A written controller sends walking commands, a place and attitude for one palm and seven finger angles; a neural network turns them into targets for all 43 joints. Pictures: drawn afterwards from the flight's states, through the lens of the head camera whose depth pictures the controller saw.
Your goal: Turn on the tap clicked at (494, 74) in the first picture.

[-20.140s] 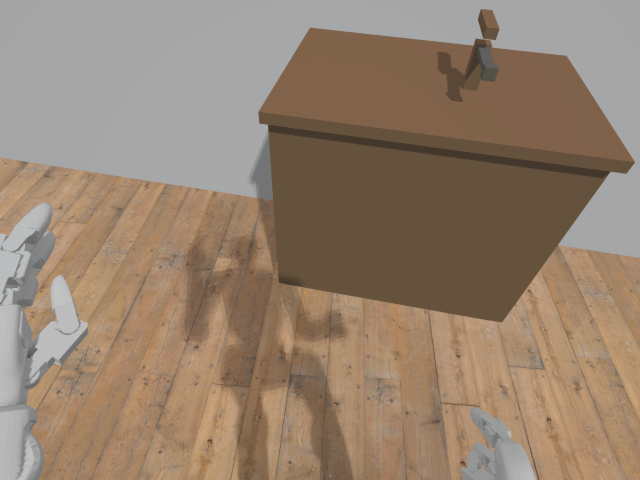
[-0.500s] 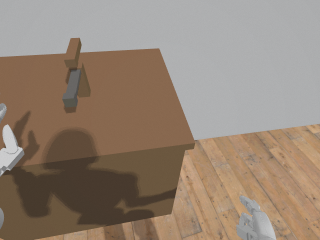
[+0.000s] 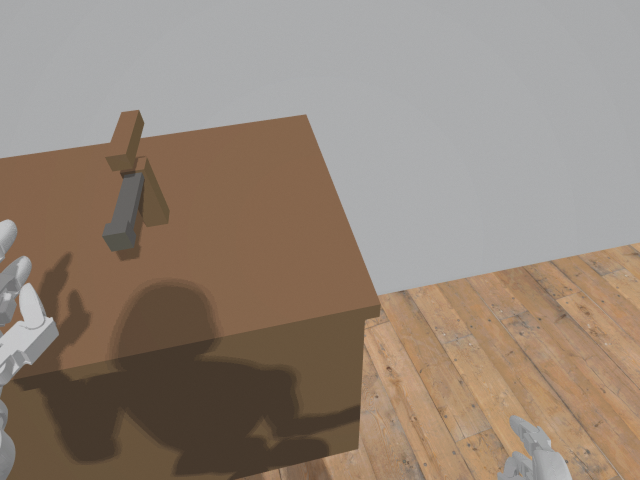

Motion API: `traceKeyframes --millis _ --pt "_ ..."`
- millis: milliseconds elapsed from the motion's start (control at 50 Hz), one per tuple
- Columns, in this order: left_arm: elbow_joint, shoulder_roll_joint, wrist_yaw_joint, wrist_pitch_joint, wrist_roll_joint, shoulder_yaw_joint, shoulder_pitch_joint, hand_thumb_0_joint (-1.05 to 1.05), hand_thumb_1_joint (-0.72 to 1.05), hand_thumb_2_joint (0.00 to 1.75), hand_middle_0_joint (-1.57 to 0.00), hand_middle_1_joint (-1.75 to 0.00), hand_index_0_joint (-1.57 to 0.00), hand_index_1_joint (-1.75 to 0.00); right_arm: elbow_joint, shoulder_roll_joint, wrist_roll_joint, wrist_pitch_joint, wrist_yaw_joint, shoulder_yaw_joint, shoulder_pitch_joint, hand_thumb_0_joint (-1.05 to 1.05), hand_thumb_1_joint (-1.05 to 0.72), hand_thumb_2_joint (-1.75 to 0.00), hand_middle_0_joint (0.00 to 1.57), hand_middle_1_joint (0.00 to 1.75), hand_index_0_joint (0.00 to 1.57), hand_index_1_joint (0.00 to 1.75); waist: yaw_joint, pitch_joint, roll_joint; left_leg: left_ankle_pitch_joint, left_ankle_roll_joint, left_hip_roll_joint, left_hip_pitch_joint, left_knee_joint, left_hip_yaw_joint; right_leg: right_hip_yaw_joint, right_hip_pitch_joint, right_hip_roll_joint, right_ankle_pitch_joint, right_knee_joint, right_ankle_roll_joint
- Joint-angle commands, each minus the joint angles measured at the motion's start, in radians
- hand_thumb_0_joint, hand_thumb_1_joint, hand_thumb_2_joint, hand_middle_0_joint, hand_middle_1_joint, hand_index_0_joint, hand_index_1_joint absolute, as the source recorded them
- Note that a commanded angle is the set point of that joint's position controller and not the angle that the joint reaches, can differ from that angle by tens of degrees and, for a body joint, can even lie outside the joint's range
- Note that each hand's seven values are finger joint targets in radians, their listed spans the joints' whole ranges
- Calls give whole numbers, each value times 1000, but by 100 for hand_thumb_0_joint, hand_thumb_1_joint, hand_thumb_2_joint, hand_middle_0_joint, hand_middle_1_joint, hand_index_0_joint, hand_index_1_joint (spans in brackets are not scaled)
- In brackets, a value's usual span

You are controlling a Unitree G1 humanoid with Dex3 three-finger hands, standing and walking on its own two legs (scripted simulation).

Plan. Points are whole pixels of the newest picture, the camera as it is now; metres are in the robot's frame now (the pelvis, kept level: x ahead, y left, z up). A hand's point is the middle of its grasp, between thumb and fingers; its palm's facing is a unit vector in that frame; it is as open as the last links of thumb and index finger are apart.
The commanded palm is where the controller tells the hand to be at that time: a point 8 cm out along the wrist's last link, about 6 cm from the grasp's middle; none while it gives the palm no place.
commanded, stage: turn the palm inward beside the body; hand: left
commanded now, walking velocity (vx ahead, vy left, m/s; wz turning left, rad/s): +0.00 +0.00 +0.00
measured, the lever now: (119, 235) +0.35 +0.31 +0.14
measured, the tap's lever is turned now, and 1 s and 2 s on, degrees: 0 0 0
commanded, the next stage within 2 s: reach beside the lever's end, fingers flat in 1.26 s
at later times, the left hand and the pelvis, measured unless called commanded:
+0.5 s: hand (61, 331) +0.18 +0.26 +0.19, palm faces +0.46 -0.87 -0.19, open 7.4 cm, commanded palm +0.13 +0.30 +0.21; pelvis +0.00 +0.02 +0.01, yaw +0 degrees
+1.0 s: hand (72, 340) +0.17 +0.23 +0.21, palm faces +0.53 -0.84 -0.13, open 7.4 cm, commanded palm +0.11 +0.26 +0.21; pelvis -0.02 -0.01 +0.01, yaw +1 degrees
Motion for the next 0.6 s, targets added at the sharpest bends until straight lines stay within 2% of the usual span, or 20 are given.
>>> traceKeyframes --millis 0,20,40,60,80,140,160,220,260,300,320,340,360,420,440,460,520,540,560,580 --pt "-357 190 -25 -165 26 -4 -135 0 90 90 -20 -30 -20 -30 -207 -82 -14 -147 -12 -20 -129 0 -90 -90 20 30 20 30 -12 -158 -63 310 45 9 115 -89 -11 63 28 -89 331 -94 78" --pt "-375 201 -19 -189 33 10 -116 0 90 90 -20 -30 -20 -30 -204 -80 -19 -158 -11 -21 -119 0 -90 -90 20 30 20 30 -4 -189 -59 360 42 9 135 -89 -13 52 42 -83 371 -78 73" --pt "-399 243 -3 -205 51 52 -97 0 90 90 -20 -30 -20 -30 -193 -76 -19 -164 -9 -19 -120 0 -90 -90 20 30 20 30 16 -198 -17 405 33 8 155 -92 -9 44 51 -75 379 -69 64" --pt "-413 200 6 -216 57 22 -86 0 90 90 -20 -30 -20 -30 -200 -66 -24 -169 -1 -17 -103 0 -90 -90 20 30 20 30 11 -211 10 460 20 10 163 -92 -12 30 53 -78 390 -58 57" --pt "-398 196 19 -216 62 33 -48 0 90 90 -20 -30 -20 -30 -197 -62 -25 -172 5 -18 -94 0 -90 -90 20 30 20 30 16 -203 18 523 4 18 171 -91 -21 22 51 -74 399 -52 53" --pt "-320 181 52 -146 56 70 -9 0 90 90 -20 -30 -20 -30 -180 -62 -17 -151 12 -13 -118 0 -90 -90 20 30 20 30 33 -134 38 549 -23 28 149 -105 -30 14 38 -73 366 -68 49" --pt "-328 120 51 -118 39 23 -34 0 90 90 -20 -30 -20 -30 -192 -57 -17 -141 15 -12 -117 0 -90 -90 20 30 20 30 16 -127 3 557 -29 32 141 -111 -31 4 43 -74 375 -73 50" --pt "-295 110 38 -9 3 14 -58 0 90 90 -20 -30 -20 -30 -203 -67 -6 -110 7 -5 -151 0 -90 -90 20 30 20 30 17 -92 -45 472 -29 33 116 -137 -33 2 53 -71 330 -99 52" --pt "-302 68 26 43 2 -35 -70 0 90 90 -20 -30 -20 -30 -211 -64 -1 -95 3 3 -172 0 -90 -90 20 30 20 30 11 -70 -52 436 -26 32 125 -154 -36 2 47 -70 300 -115 52" --pt "-351 74 18 77 9 -62 -105 0 90 90 -20 -30 -20 -30 -224 -66 -1 -90 -1 9 -190 0 -90 -90 20 30 20 30 8 -86 -41 395 -18 31 142 -166 -44 5 48 -68 260 -123 55" --pt "-376 85 20 82 17 -66 -117 0 90 90 -20 -30 -20 -30 -226 -65 -4 -90 -2 11 -194 0 -90 -90 20 30 20 30 6 -94 -50 379 -16 33 152 -173 -48 6 51 -67 243 -126 55" --pt "-407 101 29 81 29 -54 -132 0 90 90 -20 -30 -20 -30 -223 -58 -1 -91 -3 20 -217 0 -90 -90 20 30 20 30 15 -93 -18 349 -14 29 158 -179 -49 11 48 -64 216 -130 54" --pt "-433 86 35 74 37 -78 -143 0 90 90 -20 -30 -20 -30 -229 -53 -7 -95 -2 21 -208 0 -90 -90 20 30 20 30 7 -98 -28 347 -16 30 164 -184 -53 9 47 -65 208 -131 53" --pt "-470 119 66 50 52 -54 -136 0 90 90 -20 -30 -20 -30 -227 -49 -15 -98 1 26 -211 0 -90 -90 20 30 20 30 19 -123 -9 307 -19 26 163 -195 -56 13 55 -62 171 -133 49" --pt "-488 145 82 45 65 -29 -148 0 90 90 -20 -30 -20 -30 -214 -44 -13 -96 1 33 -226 0 -90 -90 20 30 20 30 26 -106 35 273 -25 25 157 -203 -58 16 47 -60 145 -137 47" --pt "-480 106 92 42 62 -58 -156 0 90 90 -20 -30 -20 -30 -220 -36 -15 -96 2 34 -226 0 -90 -90 20 30 20 30 16 -95 13 241 -22 23 150 -208 -59 15 40 -62 125 -140 48" --pt "-419 98 105 64 37 -45 -136 0 90 90 -20 -30 -20 -30 -205 -44 -11 -91 0 34 -238 0 -90 -90 20 30 20 30 16 -60 -6 180 -14 21 118 -214 -52 20 48 -64 92 -162 50" --pt "-397 101 107 82 38 -31 -130 0 90 90 -20 -30 -20 -30 -192 -42 -6 -86 -2 38 -257 0 -90 -90 20 30 20 30 23 -34 28 145 -13 18 112 -220 -49 26 43 -64 72 -174 49" --pt "-396 59 102 99 24 -73 -152 0 90 90 -20 -30 -20 -30 -199 -41 -3 -83 -3 42 -256 0 -90 -90 20 30 20 30 12 -20 4 110 -10 17 98 -230 -56 24 42 -67 53 -176 51" --pt "-379 74 98 119 16 -62 -142 0 90 90 -20 -30 -20 -30 -200 -46 -2 -84 -7 40 -262 0 -90 -90 20 30 20 30 15 -9 -11 94 -2 16 92 -232 -52 30 52 -68 43 -189 52"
